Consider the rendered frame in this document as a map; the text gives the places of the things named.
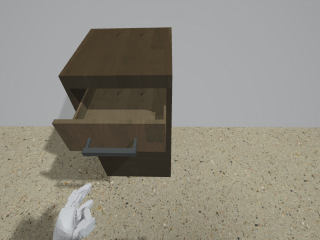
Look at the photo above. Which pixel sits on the drawer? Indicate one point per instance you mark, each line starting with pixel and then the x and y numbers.
pixel 113 117

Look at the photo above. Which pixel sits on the left robot hand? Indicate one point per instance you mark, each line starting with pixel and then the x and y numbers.
pixel 74 222

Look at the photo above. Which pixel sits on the handle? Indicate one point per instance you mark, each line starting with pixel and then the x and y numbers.
pixel 109 152

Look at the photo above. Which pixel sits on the cabinet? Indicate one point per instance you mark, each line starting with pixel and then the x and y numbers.
pixel 125 58

